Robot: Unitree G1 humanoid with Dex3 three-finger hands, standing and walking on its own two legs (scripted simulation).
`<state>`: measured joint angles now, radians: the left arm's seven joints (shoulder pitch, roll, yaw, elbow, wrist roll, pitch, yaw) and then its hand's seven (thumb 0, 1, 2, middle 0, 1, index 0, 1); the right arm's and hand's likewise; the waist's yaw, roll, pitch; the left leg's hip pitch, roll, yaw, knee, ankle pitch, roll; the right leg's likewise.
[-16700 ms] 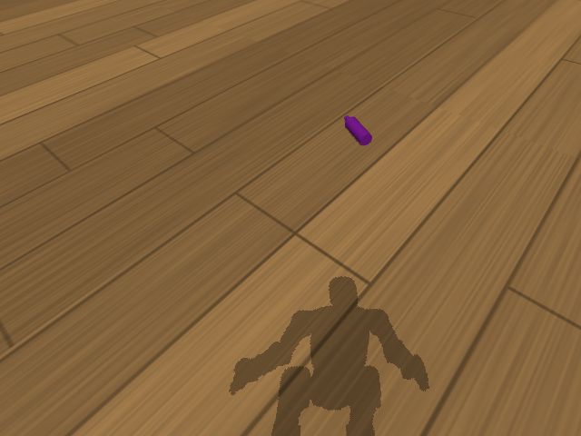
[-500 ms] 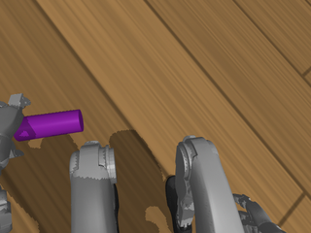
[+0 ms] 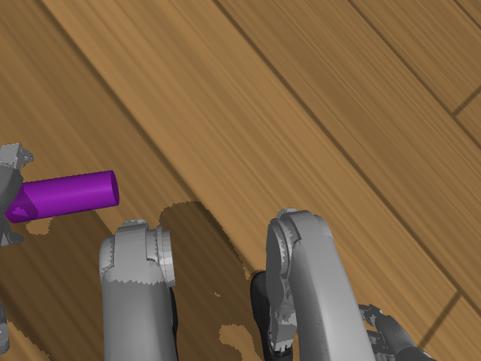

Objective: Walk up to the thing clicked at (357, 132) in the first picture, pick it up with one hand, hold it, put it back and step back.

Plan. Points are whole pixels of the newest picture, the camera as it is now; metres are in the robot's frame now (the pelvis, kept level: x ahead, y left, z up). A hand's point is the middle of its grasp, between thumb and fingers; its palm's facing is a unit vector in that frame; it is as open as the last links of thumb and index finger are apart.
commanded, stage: rise first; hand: left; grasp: from above
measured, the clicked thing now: (50, 198) +0.39 +0.37 -0.28
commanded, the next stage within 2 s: approach in 1.06 s
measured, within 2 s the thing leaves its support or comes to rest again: neither
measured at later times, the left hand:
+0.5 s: hand (0, 202) +0.36 +0.39 -0.15, palm faces -0.42 -0.12 -0.90, open 14.2 cm
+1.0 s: hand (3, 201) +0.36 +0.38 -0.16, palm faces -0.41 -0.12 -0.91, open 14.1 cm
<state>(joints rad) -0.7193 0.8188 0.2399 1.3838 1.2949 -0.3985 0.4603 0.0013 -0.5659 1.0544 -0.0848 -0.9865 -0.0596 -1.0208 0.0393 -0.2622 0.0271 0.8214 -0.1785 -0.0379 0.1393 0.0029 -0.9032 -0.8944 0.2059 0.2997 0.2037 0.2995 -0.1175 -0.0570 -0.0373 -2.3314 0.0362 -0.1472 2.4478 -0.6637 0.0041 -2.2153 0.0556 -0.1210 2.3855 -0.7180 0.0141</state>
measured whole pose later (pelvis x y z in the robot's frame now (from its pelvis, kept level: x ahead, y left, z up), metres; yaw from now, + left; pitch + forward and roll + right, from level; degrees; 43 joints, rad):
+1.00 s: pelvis +0.00 +0.00 +0.00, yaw +0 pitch +30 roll -8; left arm -0.73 0.83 0.24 1.37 1.30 -0.40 0.45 0.00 -0.55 1.03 -0.09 -1.03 -0.08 -1.05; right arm 0.04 -0.26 0.04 0.82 -0.18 -0.04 0.14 0.00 -0.91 -0.89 0.21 0.30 0.20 0.30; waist -0.12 -0.06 -0.04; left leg -2.33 0.03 -0.15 2.45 -0.65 0.00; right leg -2.22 0.05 -0.12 2.39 -0.71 0.01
